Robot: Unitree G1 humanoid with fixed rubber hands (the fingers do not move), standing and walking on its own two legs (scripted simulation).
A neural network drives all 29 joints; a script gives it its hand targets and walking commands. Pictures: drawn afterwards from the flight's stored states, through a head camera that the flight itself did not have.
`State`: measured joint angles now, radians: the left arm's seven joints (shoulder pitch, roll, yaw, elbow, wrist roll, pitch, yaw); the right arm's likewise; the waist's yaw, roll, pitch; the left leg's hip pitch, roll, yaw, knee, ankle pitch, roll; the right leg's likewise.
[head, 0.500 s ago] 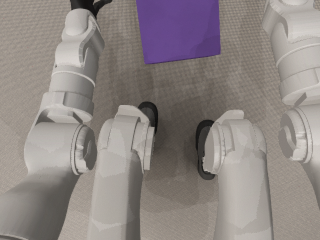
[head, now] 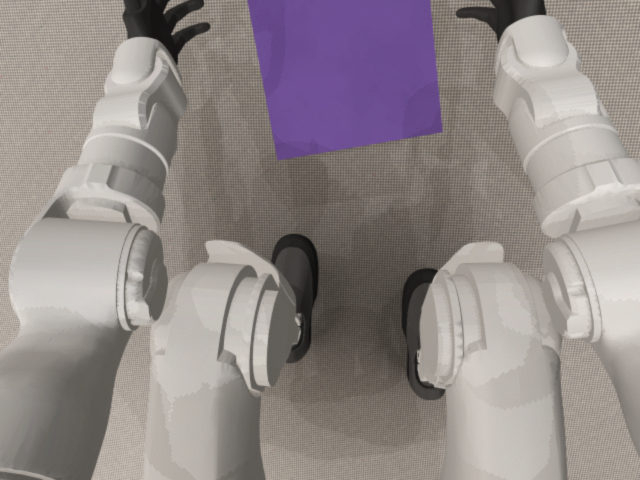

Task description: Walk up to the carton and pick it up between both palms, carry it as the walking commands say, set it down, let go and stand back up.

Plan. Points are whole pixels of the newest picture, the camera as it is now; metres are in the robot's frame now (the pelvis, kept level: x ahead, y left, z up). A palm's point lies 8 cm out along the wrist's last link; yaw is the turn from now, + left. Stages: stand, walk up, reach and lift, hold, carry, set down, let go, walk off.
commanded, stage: reach and lift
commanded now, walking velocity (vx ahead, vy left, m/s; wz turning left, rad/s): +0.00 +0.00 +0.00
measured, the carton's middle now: (346, 64) +0.50 +0.02 -0.27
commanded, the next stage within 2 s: none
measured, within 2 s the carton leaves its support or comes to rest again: leaves its support in 1.18 s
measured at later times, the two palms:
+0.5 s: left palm (195, 37) +0.52 +0.17 -0.18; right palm (497, 16) +0.53 -0.12 -0.19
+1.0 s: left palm (200, 28) +0.52 +0.16 -0.18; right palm (488, 2) +0.54 -0.11 -0.19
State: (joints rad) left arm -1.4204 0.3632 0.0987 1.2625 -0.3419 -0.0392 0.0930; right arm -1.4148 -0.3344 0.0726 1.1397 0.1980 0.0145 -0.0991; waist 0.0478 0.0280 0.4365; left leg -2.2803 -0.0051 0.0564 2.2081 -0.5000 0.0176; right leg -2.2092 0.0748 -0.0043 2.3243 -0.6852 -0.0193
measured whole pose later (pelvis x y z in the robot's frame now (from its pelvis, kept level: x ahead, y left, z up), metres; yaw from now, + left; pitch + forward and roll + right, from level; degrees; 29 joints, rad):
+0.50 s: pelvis +0.00 +0.00 +0.01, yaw +0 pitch +37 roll +2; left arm -1.49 0.28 0.10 1.37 -0.29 -0.08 0.12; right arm -1.44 -0.28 0.08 1.20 0.17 -0.03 -0.09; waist 0.04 0.03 0.37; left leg -2.32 0.00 0.06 2.17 -0.49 0.03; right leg -2.25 0.06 -0.01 2.28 -0.67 -0.02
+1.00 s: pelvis +0.01 +0.00 -0.01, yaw -1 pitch +36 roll +2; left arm -1.48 0.25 0.19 1.37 -0.16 0.00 0.14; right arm -1.46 -0.22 -0.08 1.21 0.02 0.05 -0.09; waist 0.05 0.02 0.34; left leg -2.33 0.00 0.05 2.23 -0.53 0.02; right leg -2.26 0.07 -0.01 2.34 -0.70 -0.03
